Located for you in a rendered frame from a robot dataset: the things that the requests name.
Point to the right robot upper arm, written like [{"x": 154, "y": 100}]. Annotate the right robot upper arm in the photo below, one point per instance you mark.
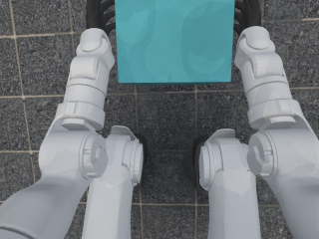
[{"x": 288, "y": 160}]

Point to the left robot foot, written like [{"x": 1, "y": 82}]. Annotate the left robot foot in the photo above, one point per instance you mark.
[{"x": 142, "y": 141}]

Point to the left robot forearm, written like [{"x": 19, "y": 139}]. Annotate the left robot forearm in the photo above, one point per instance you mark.
[{"x": 86, "y": 90}]

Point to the carton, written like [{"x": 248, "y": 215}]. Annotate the carton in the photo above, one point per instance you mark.
[{"x": 174, "y": 42}]

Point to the robot right hand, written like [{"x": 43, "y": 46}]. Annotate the robot right hand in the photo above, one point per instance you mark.
[{"x": 250, "y": 15}]

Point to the left robot upper arm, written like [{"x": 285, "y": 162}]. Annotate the left robot upper arm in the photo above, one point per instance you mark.
[{"x": 69, "y": 160}]

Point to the right robot forearm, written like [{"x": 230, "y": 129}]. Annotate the right robot forearm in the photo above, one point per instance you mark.
[{"x": 265, "y": 84}]

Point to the robot left thigh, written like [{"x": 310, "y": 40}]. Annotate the robot left thigh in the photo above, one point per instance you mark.
[{"x": 109, "y": 201}]

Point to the robot left hand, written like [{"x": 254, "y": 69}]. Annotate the robot left hand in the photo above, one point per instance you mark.
[{"x": 95, "y": 17}]

